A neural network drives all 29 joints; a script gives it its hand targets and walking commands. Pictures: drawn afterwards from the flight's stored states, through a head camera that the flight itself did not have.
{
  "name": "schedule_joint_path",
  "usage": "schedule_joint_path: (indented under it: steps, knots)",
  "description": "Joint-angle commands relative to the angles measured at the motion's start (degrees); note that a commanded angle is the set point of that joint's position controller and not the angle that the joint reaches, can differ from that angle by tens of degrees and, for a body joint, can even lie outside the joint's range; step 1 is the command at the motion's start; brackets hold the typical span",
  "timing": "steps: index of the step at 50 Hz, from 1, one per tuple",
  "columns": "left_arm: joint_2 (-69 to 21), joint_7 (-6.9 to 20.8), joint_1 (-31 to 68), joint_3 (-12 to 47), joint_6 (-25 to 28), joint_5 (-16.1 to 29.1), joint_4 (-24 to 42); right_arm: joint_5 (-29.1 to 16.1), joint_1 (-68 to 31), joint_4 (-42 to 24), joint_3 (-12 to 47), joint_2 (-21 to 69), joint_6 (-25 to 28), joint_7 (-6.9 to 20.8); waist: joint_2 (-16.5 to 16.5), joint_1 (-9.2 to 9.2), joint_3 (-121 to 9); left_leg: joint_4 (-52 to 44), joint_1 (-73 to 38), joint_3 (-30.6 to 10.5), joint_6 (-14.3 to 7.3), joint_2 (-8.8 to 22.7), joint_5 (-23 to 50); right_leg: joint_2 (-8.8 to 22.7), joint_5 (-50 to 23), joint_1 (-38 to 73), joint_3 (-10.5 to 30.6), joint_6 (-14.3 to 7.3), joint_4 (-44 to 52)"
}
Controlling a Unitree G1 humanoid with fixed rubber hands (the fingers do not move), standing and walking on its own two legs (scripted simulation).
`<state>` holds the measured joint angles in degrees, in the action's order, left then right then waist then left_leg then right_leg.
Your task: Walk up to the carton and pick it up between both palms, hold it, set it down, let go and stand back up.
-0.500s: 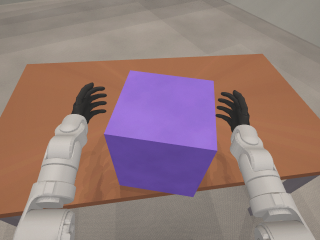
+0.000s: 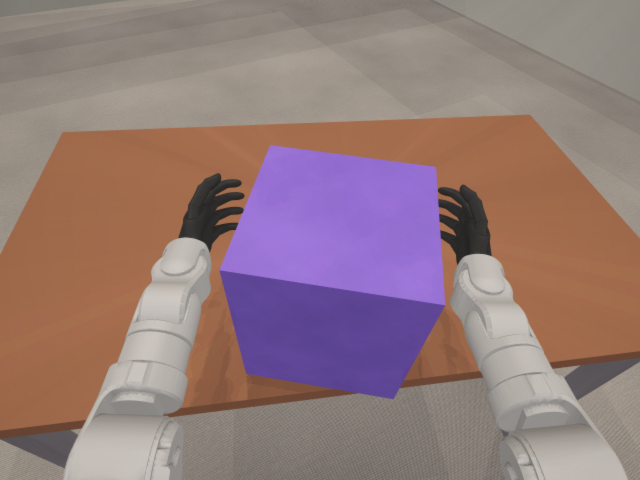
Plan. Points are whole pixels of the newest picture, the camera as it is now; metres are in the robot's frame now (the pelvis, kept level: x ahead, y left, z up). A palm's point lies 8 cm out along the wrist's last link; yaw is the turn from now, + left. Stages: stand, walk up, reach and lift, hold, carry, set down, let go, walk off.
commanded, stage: reach and lift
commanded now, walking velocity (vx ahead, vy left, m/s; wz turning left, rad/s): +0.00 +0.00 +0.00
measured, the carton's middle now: (334, 277) +0.36 +0.00 +0.05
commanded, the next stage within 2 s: none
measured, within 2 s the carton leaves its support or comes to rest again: neither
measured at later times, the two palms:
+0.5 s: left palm (215, 234) +0.38 +0.16 +0.10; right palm (457, 252) +0.37 -0.15 +0.10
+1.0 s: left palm (208, 241) +0.37 +0.16 +0.10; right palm (457, 255) +0.35 -0.14 +0.11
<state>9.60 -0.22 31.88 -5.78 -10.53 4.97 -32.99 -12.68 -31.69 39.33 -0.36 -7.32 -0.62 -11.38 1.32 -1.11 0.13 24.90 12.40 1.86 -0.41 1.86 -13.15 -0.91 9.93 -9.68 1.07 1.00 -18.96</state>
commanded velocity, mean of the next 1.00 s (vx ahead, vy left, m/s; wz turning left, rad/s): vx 0.00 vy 0.00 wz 0.00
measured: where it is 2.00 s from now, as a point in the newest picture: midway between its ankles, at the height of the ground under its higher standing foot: outside the picture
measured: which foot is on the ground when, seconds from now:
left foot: down 0.00-1.00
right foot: down 0.00-1.00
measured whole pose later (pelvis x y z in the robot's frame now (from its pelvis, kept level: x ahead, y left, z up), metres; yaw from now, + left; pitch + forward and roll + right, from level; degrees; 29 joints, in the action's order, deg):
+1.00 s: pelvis +0.01 +0.00 +0.00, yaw +2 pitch -7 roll -1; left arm -5.0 6.7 27.9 -19.7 -10.5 -18.2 -25.2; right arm 7.5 -27.1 39.9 -14.7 5.2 7.9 -8.5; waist 4.6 -2.2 4.3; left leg 18.8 -0.6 0.8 -0.8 0.4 -11.9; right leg 0.6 9.3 4.0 -0.8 1.4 -12.8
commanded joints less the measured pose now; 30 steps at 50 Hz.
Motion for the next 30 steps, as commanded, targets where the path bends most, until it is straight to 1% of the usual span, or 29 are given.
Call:
schedule_joint_path:
  steps: [1,2,4,5,6,8,9,10,11,12,13,14,15,18,19,20,21,24,25,26,27,29,30]
  knots:
    - [3.0,0.0,24.2,-1.6,0.9,-2.0,8.7,0.0,-20.7,-6.2,-1.2,-4.0,1.0,-0.1,-5.0,-0.88,-21.2,-1.8,-14.4,1.5,3.0,-1.3,20.5,-2.1,-12.6,2.5,-3.2,0.6,2.1]
    - [2.5,0.0,23.4,-1.6,0.7,-2.5,8.4,0.1,-20.2,-6.7,-0.5,-3.5,1.0,-0.3,-4.3,-0.73,-20.8,-2.1,-14.6,1.5,2.8,-1.3,21.3,-2.2,-13.8,3.5,-3.2,0.8,2.2]
    - [2.0,0.0,23.2,-2.5,0.7,-3.7,8.4,0.5,-20.4,-7.0,-0.4,-2.5,1.3,-0.8,-4.4,-0.17,-21.6,-2.0,-14.0,1.9,2.7,-1.5,22.4,-2.0,-15.7,5.6,-2.9,1.0,1.9]
    - [1.8,-0.1,23.6,-3.0,0.6,-4.0,8.4,0.4,-20.8,-7.4,0.0,-1.6,1.4,-1.1,-4.2,-0.30,-21.0,-2.0,-13.8,2.1,2.7,-1.7,21.8,-1.8,-15.8,6.3,-3.0,1.3,1.9]
    - [1.1,-0.2,23.8,-3.3,0.7,-4.8,8.2,1.0,-21.2,-7.1,-0.3,-1.4,1.6,-1.4,-4.5,0.05,-21.0,-1.9,-13.6,2.0,2.6,-1.5,21.7,-1.9,-15.7,6.4,-2.9,1.1,1.8]
    - [0.1,-0.2,22.7,-3.5,0.5,-5.4,8.7,1.2,-20.7,-9.0,0.1,0.0,1.9,-2.0,-3.3,-0.10,-22.1,-2.0,-14.2,2.5,2.8,-1.5,23.5,-2.0,-17.9,7.5,-2.9,1.4,1.9]
    - [-0.4,-0.2,21.7,-3.7,0.5,-5.8,9.7,1.1,-20.2,-10.1,0.9,0.3,2.1,-2.3,-2.7,0.33,-22.6,-1.8,-14.4,2.5,2.6,-1.7,24.9,-2.1,-19.8,8.4,-3.0,1.7,1.6]
    - [-0.8,-0.4,21.4,-4.0,0.5,-6.1,10.4,1.3,-20.4,-11.6,0.8,0.7,2.4,-2.5,-2.8,0.42,-23.7,-1.7,-14.5,2.5,2.7,-1.7,25.7,-2.1,-20.4,9.1,-2.8,1.7,1.5]
    - [-1.3,-0.5,21.7,-4.1,0.2,-6.1,11.5,1.3,-20.7,-12.8,1.5,1.0,2.5,-2.8,-2.6,0.91,-24.1,-1.7,-14.9,2.6,2.7,-1.8,26.8,-2.3,-21.5,9.3,-2.8,1.9,1.4]
    - [-0.9,-0.5,21.9,-4.6,-0.2,-6.4,12.5,1.3,-21.1,-13.6,1.8,1.4,2.4,-3.1,-2.2,0.93,-23.9,-1.5,-14.9,2.7,2.7,-1.6,27.1,-2.3,-22.4,9.8,-3.1,2.2,1.4]
    - [-1.5,-0.6,21.5,-4.4,-0.6,-6.1,13.9,1.3,-20.7,-14.6,2.1,1.5,2.4,-3.4,-1.7,0.42,-24.8,-1.1,-15.4,2.6,2.9,-1.6,27.9,-2.6,-23.5,10.5,-3.2,2.2,1.4]
    - [-1.9,-0.5,21.5,-4.1,-1.1,-6.4,14.3,1.4,-20.8,-14.6,2.3,1.8,2.1,-3.7,-2.2,0.52,-24.4,-1.2,-15.5,2.8,3.0,-1.7,27.9,-2.4,-23.6,10.3,-3.0,2.1,1.4]
    - [-2.0,-0.5,20.7,-3.7,-1.5,-6.3,15.3,1.2,-20.1,-15.7,2.9,2.1,1.9,-3.9,-2.0,0.52,-24.2,-1.2,-15.9,2.8,2.8,-1.7,28.2,-2.5,-23.7,10.5,-3.2,2.1,1.6]
    - [-2.8,-0.2,20.6,-3.8,-2.7,-6.6,16.0,1.3,-19.8,-16.1,3.4,3.1,1.3,-4.5,-1.3,0.35,-22.4,-1.4,-15.4,2.9,2.6,-1.7,27.0,-2.4,-22.8,10.1,-3.2,2.6,1.6]
    - [-3.7,-0.1,21.3,-3.1,-2.6,-6.4,17.3,1.7,-19.6,-16.6,3.3,3.8,1.3,-4.5,-1.6,0.08,-23.3,-1.4,-16.0,3.1,2.6,-1.6,26.7,-2.4,-22.4,9.9,-3.2,2.3,1.9]
    - [-4.1,0.0,21.4,-2.6,-2.6,-6.9,18.4,1.6,-19.6,-16.6,3.4,4.1,1.4,-4.4,-3.1,0.24,-23.4,-1.7,-16.4,2.9,2.7,-1.5,26.8,-2.3,-21.8,9.2,-3.1,2.0,1.9]
    - [-4.9,-0.1,21.3,-2.5,-2.5,-7.2,18.6,2.2,-19.1,-16.9,3.3,4.3,1.6,-4.3,-2.8,-0.07,-23.6,-1.7,-16.6,3.0,2.9,-1.4,27.1,-2.5,-21.8,8.9,-3.4,1.9,2.0]
    - [-5.5,-0.1,21.3,-2.1,-2.4,-7.6,17.9,2.5,-19.4,-16.5,3.4,5.0,1.8,-4.1,-4.3,-0.03,-23.0,-1.7,-16.2,3.1,2.8,-1.5,26.3,-2.3,-20.0,7.8,-3.2,1.5,2.4]
    - [-6.0,-0.2,21.3,-1.6,-2.4,-7.4,19.3,3.2,-19.0,-17.0,3.1,5.0,1.9,-4.1,-4.1,-0.60,-23.9,-1.4,-16.6,2.8,2.9,-1.4,26.5,-2.3,-20.1,7.8,-3.4,1.5,2.3]
    - [-6.3,0.0,21.7,-1.2,-2.3,-7.5,19.3,3.0,-19.6,-16.8,3.4,5.8,2.0,-4.0,-4.2,-0.51,-23.8,-1.6,-16.7,2.7,2.9,-1.3,26.8,-2.4,-20.0,7.8,-3.3,1.4,2.4]
    - [-6.7,0.0,21.9,-1.5,-2.4,-8.0,18.8,3.9,-19.8,-15.5,2.7,5.9,2.0,-3.9,-4.5,-0.71,-23.6,-1.6,-16.3,2.8,3.0,-1.3,25.8,-2.4,-18.7,7.3,-3.6,1.2,2.6]
    - [-8.4,0.6,22.1,-1.0,-2.6,-8.8,17.1,4.4,-20.0,-15.1,3.1,8.3,2.0,-3.3,-3.7,-0.47,-21.3,-2.2,-15.8,3.2,2.6,-1.7,24.0,-2.1,-17.7,7.6,-3.5,1.5,2.8]
    - [-9.9,1.0,21.3,-0.6,-2.4,-9.5,17.2,5.4,-19.4,-14.8,2.8,9.1,2.3,-3.0,-3.8,-0.87,-21.7,-2.4,-16.1,3.1,2.7,-1.6,23.8,-2.1,-17.6,8.0,-3.6,1.4,3.1]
